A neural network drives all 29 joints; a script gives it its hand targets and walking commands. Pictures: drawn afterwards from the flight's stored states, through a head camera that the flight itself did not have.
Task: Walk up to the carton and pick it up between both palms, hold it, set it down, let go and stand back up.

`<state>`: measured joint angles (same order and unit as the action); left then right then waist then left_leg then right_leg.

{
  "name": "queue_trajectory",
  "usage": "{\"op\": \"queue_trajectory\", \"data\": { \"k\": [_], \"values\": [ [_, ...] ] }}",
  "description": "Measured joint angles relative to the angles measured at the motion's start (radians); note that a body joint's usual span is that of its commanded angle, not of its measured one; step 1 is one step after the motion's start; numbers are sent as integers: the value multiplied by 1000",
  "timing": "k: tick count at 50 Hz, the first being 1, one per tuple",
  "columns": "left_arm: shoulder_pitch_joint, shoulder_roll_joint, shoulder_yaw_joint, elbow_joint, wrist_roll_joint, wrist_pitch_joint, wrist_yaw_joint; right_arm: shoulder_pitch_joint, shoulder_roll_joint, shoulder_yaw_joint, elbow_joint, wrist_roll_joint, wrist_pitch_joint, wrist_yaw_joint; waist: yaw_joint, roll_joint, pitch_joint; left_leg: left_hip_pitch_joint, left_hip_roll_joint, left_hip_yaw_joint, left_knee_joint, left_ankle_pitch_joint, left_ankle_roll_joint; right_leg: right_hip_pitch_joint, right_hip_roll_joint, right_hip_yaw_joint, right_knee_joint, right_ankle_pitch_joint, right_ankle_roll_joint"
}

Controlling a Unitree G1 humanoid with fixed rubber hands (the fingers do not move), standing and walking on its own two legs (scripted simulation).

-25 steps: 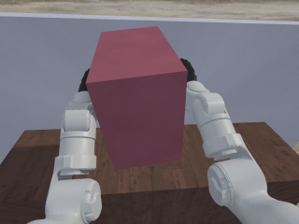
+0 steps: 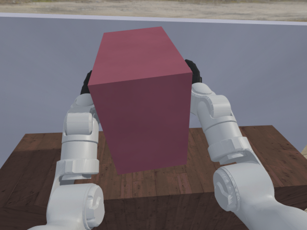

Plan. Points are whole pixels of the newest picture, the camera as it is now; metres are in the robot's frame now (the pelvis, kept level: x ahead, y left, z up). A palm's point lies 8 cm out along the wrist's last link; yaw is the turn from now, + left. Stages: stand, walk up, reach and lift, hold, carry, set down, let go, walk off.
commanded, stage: hold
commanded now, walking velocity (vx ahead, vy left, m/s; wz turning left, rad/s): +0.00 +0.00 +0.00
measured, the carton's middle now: (141, 93) +0.40 +0.03 +0.24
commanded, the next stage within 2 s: none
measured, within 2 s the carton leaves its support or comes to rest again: neither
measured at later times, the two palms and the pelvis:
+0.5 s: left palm (89, 99) +0.36 +0.15 +0.24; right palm (193, 89) +0.37 -0.10 +0.27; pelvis +0.00 +0.00 +0.00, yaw +0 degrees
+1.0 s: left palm (89, 99) +0.36 +0.15 +0.24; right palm (193, 89) +0.37 -0.10 +0.27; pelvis +0.00 +0.00 +0.00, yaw +0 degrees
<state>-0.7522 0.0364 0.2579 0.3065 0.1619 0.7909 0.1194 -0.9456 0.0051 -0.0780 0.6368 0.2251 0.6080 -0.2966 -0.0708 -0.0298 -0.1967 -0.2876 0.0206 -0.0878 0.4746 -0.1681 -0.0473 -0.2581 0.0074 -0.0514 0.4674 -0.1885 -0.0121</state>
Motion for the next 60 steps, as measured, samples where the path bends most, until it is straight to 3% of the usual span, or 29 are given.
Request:
{"op": "queue_trajectory", "data": {
  "k": [60],
  "values": [
    [-3, -1, 3, 5, -5, 1, 4, -3, 0, -1, 4, 0, 2, -1, 0, 0, 0, 0, 0, 0, 0, 0, 0, 0, 0, 0, 0, 0, 1]
  ]
}}
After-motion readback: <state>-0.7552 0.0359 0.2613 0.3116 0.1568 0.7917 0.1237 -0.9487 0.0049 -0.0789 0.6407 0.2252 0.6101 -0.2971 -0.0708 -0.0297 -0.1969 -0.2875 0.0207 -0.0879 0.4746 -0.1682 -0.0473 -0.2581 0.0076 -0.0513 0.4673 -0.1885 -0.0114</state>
